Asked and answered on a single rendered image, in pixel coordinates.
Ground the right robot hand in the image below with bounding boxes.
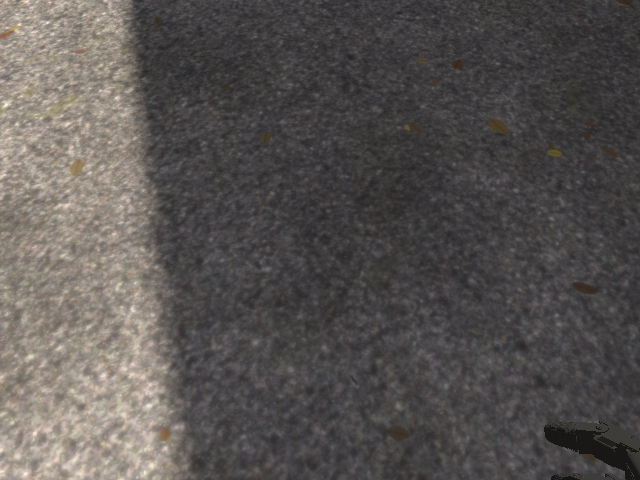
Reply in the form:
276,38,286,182
544,420,640,480

